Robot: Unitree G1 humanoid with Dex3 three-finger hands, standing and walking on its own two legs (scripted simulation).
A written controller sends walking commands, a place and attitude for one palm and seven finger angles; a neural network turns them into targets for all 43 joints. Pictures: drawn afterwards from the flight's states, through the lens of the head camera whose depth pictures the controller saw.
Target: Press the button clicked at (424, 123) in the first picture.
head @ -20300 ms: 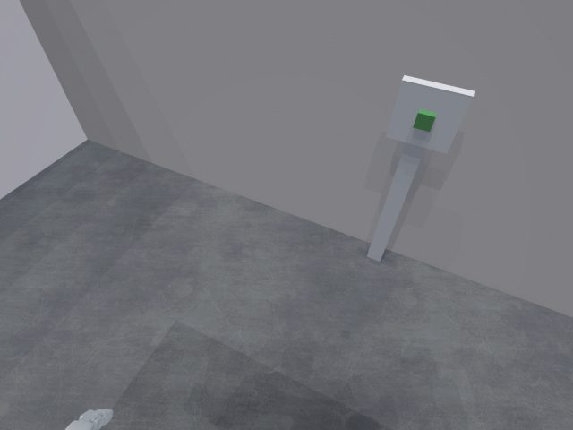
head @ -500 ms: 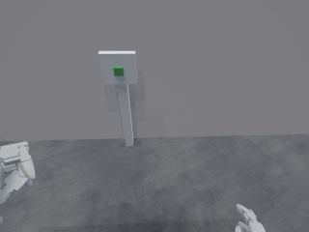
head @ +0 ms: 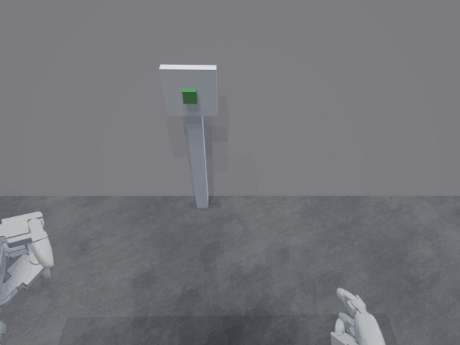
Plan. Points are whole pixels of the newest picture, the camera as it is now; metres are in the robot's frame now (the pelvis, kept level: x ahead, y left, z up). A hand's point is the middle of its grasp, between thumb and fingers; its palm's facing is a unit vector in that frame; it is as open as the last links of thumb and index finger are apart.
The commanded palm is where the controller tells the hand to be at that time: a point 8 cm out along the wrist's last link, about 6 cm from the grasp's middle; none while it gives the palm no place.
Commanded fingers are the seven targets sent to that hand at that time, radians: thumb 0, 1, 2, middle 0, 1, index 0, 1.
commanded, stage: let the arm hang, fingers relaxed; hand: left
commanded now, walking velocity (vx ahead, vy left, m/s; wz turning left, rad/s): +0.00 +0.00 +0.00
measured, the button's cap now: (190, 95) +0.86 +0.19 -0.05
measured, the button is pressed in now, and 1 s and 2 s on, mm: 0 0 0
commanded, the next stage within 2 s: stand and wait in 1.12 s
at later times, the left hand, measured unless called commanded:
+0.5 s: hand out of the picture -0.01 +0.20 -0.17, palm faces +0.01 -0.97 -0.25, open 4.5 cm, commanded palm none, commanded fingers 0.00 0.90 0.90 -0.38 -0.50 -0.38 -0.50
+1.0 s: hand out of the picture +0.08 +0.20 -0.15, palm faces +0.00 -0.95 -0.30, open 7.3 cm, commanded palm none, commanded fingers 0.00 0.90 0.90 -0.20 -0.30 -0.20 -0.30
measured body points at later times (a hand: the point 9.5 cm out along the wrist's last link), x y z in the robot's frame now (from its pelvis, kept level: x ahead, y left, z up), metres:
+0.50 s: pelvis -0.01 -0.01 +0.00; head +0.02 -0.01 +0.45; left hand -0.01 +0.25 -0.15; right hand +0.01 -0.29 -0.14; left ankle +0.03 +0.11 -0.74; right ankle +0.01 -0.11 -0.74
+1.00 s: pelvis +0.01 -0.02 +0.01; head +0.01 -0.04 +0.45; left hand +0.08 +0.25 -0.13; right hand +0.06 -0.28 -0.15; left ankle +0.03 +0.11 -0.74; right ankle +0.01 -0.11 -0.74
